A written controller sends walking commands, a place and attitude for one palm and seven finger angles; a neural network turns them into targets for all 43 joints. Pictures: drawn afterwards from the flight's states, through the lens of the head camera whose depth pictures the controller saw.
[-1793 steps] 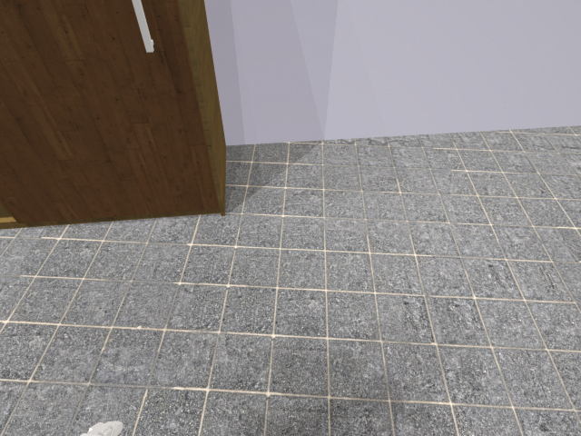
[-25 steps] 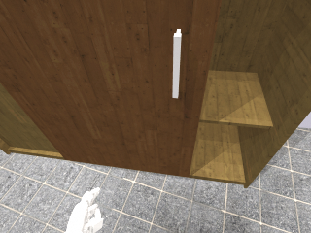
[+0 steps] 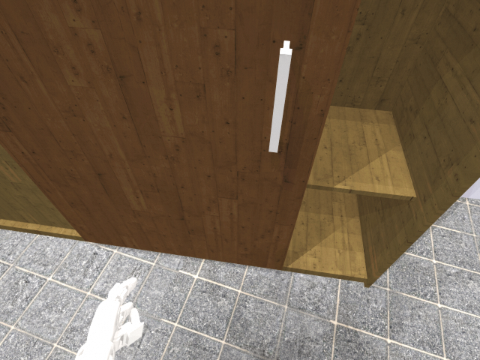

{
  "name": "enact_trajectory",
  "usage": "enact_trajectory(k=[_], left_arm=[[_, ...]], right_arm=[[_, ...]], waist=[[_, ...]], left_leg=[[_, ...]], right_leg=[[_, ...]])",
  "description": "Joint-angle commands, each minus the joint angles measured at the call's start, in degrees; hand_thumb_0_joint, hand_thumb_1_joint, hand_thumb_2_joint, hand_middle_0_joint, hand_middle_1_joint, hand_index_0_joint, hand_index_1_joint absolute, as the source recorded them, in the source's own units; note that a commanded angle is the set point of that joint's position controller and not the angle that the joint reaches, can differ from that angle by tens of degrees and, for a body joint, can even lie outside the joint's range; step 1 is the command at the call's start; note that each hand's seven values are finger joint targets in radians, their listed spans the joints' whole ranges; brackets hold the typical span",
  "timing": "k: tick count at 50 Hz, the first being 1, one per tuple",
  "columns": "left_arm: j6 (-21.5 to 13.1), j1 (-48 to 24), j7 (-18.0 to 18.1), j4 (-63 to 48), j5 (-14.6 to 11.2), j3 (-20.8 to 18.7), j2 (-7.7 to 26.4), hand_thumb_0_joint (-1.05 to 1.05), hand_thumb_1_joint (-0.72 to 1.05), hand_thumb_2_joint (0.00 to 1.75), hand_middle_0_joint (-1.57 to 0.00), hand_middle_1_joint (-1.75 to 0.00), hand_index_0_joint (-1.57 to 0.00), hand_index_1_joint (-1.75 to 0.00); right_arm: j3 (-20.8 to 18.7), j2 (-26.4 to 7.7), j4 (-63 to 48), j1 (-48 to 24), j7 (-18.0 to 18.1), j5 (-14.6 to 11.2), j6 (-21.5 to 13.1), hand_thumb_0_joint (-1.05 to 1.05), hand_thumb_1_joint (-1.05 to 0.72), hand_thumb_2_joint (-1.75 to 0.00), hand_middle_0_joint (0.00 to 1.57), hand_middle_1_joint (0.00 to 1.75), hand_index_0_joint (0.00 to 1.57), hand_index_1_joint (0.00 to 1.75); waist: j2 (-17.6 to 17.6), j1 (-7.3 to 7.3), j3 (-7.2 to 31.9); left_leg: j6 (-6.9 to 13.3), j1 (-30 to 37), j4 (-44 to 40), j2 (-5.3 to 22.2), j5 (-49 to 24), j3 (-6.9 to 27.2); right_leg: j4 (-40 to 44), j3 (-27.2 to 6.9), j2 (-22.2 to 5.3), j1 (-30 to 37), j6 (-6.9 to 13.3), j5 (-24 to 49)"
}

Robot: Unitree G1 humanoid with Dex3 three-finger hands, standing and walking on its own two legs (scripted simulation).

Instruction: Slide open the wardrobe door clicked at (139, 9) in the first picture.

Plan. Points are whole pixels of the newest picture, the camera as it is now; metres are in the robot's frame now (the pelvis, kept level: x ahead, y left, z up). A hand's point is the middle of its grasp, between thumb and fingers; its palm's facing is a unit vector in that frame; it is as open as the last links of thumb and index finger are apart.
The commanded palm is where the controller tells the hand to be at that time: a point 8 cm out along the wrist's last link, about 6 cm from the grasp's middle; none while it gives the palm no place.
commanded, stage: let the arm hang, fingers relaxed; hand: right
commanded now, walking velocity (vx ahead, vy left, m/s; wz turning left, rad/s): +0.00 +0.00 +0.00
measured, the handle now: (279, 102) +0.55 -0.04 +0.14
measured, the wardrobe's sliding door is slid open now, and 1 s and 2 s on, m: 0.35 0.35 0.35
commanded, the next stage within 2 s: look to check the result in 1.16 s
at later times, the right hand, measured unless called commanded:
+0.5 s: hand out of the picture -0.04 -0.18 -0.18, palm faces +0.07 +0.98 -0.18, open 7.0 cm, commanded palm none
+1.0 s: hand out of the picture -0.01 -0.17 -0.18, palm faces +0.05 +0.98 -0.17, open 7.3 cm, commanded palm none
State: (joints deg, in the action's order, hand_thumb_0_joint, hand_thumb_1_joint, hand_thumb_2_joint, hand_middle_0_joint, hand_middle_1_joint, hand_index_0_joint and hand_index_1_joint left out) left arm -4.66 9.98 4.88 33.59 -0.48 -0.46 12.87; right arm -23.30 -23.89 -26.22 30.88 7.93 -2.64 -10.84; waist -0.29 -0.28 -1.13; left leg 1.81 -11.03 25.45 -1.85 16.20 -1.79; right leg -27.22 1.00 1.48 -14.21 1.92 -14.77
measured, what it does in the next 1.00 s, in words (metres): stands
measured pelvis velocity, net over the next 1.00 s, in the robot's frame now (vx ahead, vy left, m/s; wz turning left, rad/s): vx -0.01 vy -0.01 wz -0.02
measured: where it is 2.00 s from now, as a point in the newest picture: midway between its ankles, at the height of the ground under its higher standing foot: outside the picture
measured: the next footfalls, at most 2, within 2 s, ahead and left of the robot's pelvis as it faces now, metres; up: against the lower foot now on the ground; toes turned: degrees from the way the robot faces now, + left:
none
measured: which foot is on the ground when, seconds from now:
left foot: down 0.00-1.00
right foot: down 0.00-1.00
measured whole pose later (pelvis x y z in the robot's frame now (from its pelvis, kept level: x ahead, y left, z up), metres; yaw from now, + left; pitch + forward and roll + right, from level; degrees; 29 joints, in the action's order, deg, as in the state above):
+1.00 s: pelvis -0.01 -0.01 +0.00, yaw -1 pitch +0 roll +0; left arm 0.1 14.9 3.0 65.3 1.1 0.5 7.9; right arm -0.1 -7.5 66.1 15.1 2.0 0.3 0.2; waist -0.2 -0.6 -1.8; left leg 0.8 -7.9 23.1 -0.1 15.0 -2.3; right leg -23.1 0.5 3.3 -10.6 3.3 -12.2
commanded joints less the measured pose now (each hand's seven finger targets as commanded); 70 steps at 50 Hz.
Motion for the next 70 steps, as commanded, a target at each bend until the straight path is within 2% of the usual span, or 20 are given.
enact_trajectory(k=[1, 2, 3, 4, 6, 7, 9, 11, 14, 16, 17, 20, 21, 22, 33, 42, 45, 62, 66, 70], left_arm=[[-2.81, -3.54, 0.45, -8.15, -0.22, -2.33, 6.92, 0.00, 0.90, 0.90, -0.20, -0.30, -0.20, -0.30], [-2.86, -3.73, 0.56, -8.15, -0.31, -2.39, 7.02, 0.00, 0.90, 0.90, -0.20, -0.30, -0.20, -0.30], [-4.81, -5.63, -4.81, 5.52, -0.35, -4.80, 16.65, 0.00, 0.90, 0.90, -0.20, -0.30, -0.20, -0.30], [-1.59, -0.90, -4.94, 5.17, -0.46, -4.73, 12.71, 0.00, 0.90, 0.90, -0.20, -0.30, -0.20, -0.30], [0.54, -0.06, -4.78, 5.35, 0.73, -3.08, 10.28, 0.00, 0.90, 0.90, -0.20, -0.30, -0.20, -0.30], [1.11, 0.09, -4.66, 5.60, 1.40, -2.80, 9.57, 0.00, 0.90, 0.90, -0.20, -0.30, -0.20, -0.30], [2.02, 0.07, -4.47, 7.06, 1.74, -2.61, 10.26, 0.00, 0.90, 0.90, -0.20, -0.30, -0.20, -0.30], [3.18, -0.30, -4.17, 9.36, 2.24, -2.04, 9.34, 0.00, 0.90, 0.90, -0.20, -0.30, -0.20, -0.30], [3.99, -0.38, -3.80, 13.42, 2.50, -0.37, 7.19, 0.00, 0.90, 0.90, -0.20, -0.30, -0.20, -0.30], [4.08, -0.09, -3.39, 16.27, 2.17, 0.13, 6.18, 0.00, 0.90, 0.90, -0.20, -0.30, -0.20, -0.30], [4.19, 0.47, -3.17, 17.31, 1.89, 0.22, 5.76, 0.00, 0.90, 0.90, -0.20, -0.30, -0.20, -0.30], [4.35, 3.27, -2.59, 20.92, 1.96, 0.04, 3.22, 0.00, 0.90, 0.90, -0.20, -0.30, -0.20, -0.30], [4.44, 3.96, -2.52, 21.83, 1.89, 0.05, 2.87, 0.00, 0.90, 0.90, -0.20, -0.30, -0.20, -0.30], [4.59, 4.98, -2.41, 22.45, 1.68, -0.10, 2.84, 0.00, 0.90, 0.90, -0.20, -0.30, -0.20, -0.30], [4.64, 8.86, -2.00, 28.79, 1.29, 0.11, 0.65, 0.00, 0.90, 0.90, -0.20, -0.30, -0.20, -0.30], [4.18, 8.83, -1.99, 30.27, 1.34, 0.19, -0.18, 0.00, 0.90, 0.90, -0.20, -0.30, -0.20, -0.30], [4.00, 8.89, -1.96, 30.45, 1.55, 0.25, -0.26, 0.00, 0.90, 0.90, -0.20, -0.30, -0.20, -0.30], [3.82, 8.18, -1.92, 30.64, 1.33, 0.21, 0.67, 0.00, 0.90, 0.90, -0.20, -0.30, -0.20, -0.30], [3.80, 8.08, -1.84, 31.00, 1.48, 0.30, 0.63, 0.00, 0.90, 0.90, -0.20, -0.30, -0.20, -0.30], [3.61, 8.16, -1.72, 31.00, 1.46, 0.31, 0.71, 0.00, 0.90, 0.90, -0.20, -0.30, -0.20, -0.30]], right_arm=[[-6.25, -8.79, -8.79, -1.34, 1.32, -0.35, -3.02, 0.00, -0.90, -0.90, 0.20, 0.30, 0.20, 0.30], [-6.75, -9.42, -8.54, -1.10, 1.35, -0.39, -2.89, 0.00, -0.90, -0.90, 0.20, 0.30, 0.20, 0.30], [16.49, -1.03, 34.00, -6.03, -6.76, 4.44, 5.45, 0.00, -0.90, -0.90, 0.20, 0.30, 0.20, 0.30], [15.42, 0.91, 35.14, -6.12, -7.61, 4.11, 9.26, 0.00, -0.90, -0.90, 0.20, 0.30, 0.20, 0.30], [16.92, 2.81, 40.43, -9.72, -7.78, 4.31, 10.19, 0.00, -0.90, -0.90, 0.20, 0.30, 0.20, 0.30], [17.70, 2.97, 43.65, -11.72, -7.73, 4.53, 10.41, 0.00, -0.90, -0.90, 0.20, 0.30, 0.20, 0.30], [18.29, 1.64, 50.09, -15.33, -7.67, 4.30, 10.71, 0.00, -0.90, -0.90, 0.20, 0.30, 0.20, 0.30], [19.23, 1.89, 57.54, -18.36, -7.35, 4.03, 11.24, 0.00, -0.90, -0.90, 0.20, 0.30, 0.20, 0.30], [20.53, 3.53, 67.60, -18.31, -6.95, 3.51, 11.82, 0.00, -0.90, -0.90, 0.20, 0.30, 0.20, 0.30], [20.96, 4.28, 73.68, -16.87, -6.90, 3.19, 11.45, 0.00, -0.90, -0.90, 0.20, 0.30, 0.20, 0.30], [21.12, 4.11, 75.92, -16.15, -6.88, 3.18, 11.21, 0.00, -0.90, -0.90, 0.20, 0.30, 0.20, 0.30], [20.80, 6.73, 80.93, -14.41, -6.63, 2.95, 10.81, 0.00, -0.90, -0.90, 0.20, 0.30, 0.20, 0.30], [21.05, 7.02, 82.22, -13.90, -6.65, 2.85, 10.72, 0.00, -0.90, -0.90, 0.20, 0.30, 0.20, 0.30], [21.32, 7.00, 83.14, -13.68, -6.55, 2.89, 10.58, 0.00, -0.90, -0.90, 0.20, 0.30, 0.20, 0.30], [22.62, 10.04, 90.82, -10.23, -6.01, 2.72, 10.53, 0.00, -0.90, -0.90, 0.20, 0.30, 0.20, 0.30], [22.55, 10.73, 91.56, -9.73, -5.72, 2.85, 10.24, 0.00, -0.90, -0.90, 0.20, 0.30, 0.20, 0.30], [22.44, 11.20, 91.40, -10.59, -5.74, 2.82, 10.27, 0.00, -0.90, -0.90, 0.20, 0.30, 0.20, 0.30], [22.24, 10.18, 91.12, -11.49, -5.72, 2.78, 10.18, 0.00, -0.90, -0.90, 0.20, 0.30, 0.20, 0.30], [22.27, 10.60, 91.21, -12.05, -5.75, 2.68, 10.27, 0.00, -0.90, -0.90, 0.20, 0.30, 0.20, 0.30], [22.14, 10.63, 91.39, -11.81, -5.69, 2.69, 10.24, 0.00, -0.90, -0.90, 0.20, 0.30, 0.20, 0.30]], waist=[[2.72, 0.42, 8.54], [1.60, 0.54, 8.39], [0.66, -1.79, 4.80], [-0.66, -1.24, 8.32], [-5.17, -0.50, 6.00], [-9.45, -0.40, 5.57], [-10.99, -0.35, 4.86], [-7.14, -0.53, 2.77], [3.50, 0.53, 0.92], [5.84, 0.89, 0.87], [4.23, 0.81, 0.83], [8.45, 0.37, 3.68], [7.64, 0.34, 3.41], [3.36, 0.13, 3.53], [-1.05, -0.03, -2.06], [-0.35, 0.32, -2.48], [1.63, 0.06, -2.98], [-0.59, 0.21, -2.36], [1.37, -0.06, -2.90], [0.79, 0.01, -1.39]], left_leg=[[-0.47, 3.12, -2.82, 6.54, -18.51, 6.53], [-0.44, 3.31, -3.10, 6.65, -18.48, 6.51], [0.85, -3.39, 6.46, 11.42, -27.46, 3.22], [1.41, -4.89, 4.55, 10.51, -19.15, 5.26], [1.44, -6.96, 4.14, 9.10, -4.48, 3.83], [1.69, -6.07, 3.84, 8.81, -5.63, 4.19], [3.08, -3.87, 2.75, 10.61, -10.02, 5.82], [3.46, -4.73, 1.30, 10.63, -8.08, 6.62], [1.36, -0.45, 0.80, 7.28, -4.54, 5.07], [1.34, 1.58, -1.58, 7.10, -3.96, 5.72], [1.41, 1.89, -2.93, 7.19, -4.85, 5.95], [2.05, 3.79, -5.06, 7.97, -5.34, 5.74], [2.14, 3.41, -5.70, 8.02, -5.16, 5.66], [1.94, 3.51, -6.46, 7.76, -5.64, 5.27], [1.37, 0.17, -7.45, 7.18, -3.91, 4.23], [1.03, 0.18, -6.90, 7.19, -5.61, 4.42], [0.95, 0.30, -6.52, 7.14, -5.66, 4.50], [0.58, 1.53, -6.80, 7.45, -8.07, 4.36], [0.68, 1.15, -6.62, 7.40, -7.58, 4.59], [0.54, 1.98, -6.18, 7.52, -9.28, 4.38]], right_leg=[[2.38, -5.90, -5.86, 3.62, -0.22, 18.54], [2.55, -6.06, -5.88, 3.43, -0.22, 18.50], [-7.73, -7.12, -7.25, -0.20, 0.42, 25.32], [-6.20, -6.99, -7.16, 1.78, 0.15, 20.77], [-4.50, -9.80, -7.07, -3.12, 2.16, 9.88], [-4.66, -10.18, -6.62, -3.89, 2.33, 11.42], [-5.29, -9.46, -4.88, -4.39, 2.09, 12.51], [-3.62, -9.38, -4.25, -2.80, 1.80, 11.79], [3.41, -11.32, -5.63, -3.70, 2.20, 12.08], [4.93, -10.75, -5.23, -3.31, 1.98, 9.17], [4.57, -10.10, -5.14, -2.22, 1.79, 9.56], [4.47, -8.91, -4.85, 0.00, 1.59, 7.54], [4.54, -8.71, -4.79, 0.38, 1.53, 7.16], [4.17, -8.57, -5.14, 1.24, 1.56, 8.09], [7.27, -8.33, -5.92, 2.71, 1.89, 8.27], [7.90, -7.96, -5.97, 3.52, 1.89, 10.41], [8.76, -8.14, -6.05, 3.11, 1.82, 10.10], [8.24, -7.91, -6.37, 5.35, 1.79, 14.30], [8.78, -8.08, -6.33, 5.31, 1.71, 13.62], [8.27, -7.95, -6.52, 6.66, 1.82, 16.46]])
